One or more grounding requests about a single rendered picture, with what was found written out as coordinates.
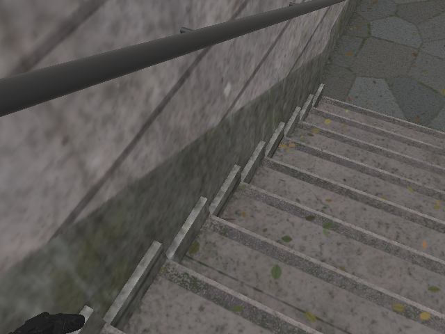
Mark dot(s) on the left robot hand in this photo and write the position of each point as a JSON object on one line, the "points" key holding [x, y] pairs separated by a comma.
{"points": [[45, 323]]}

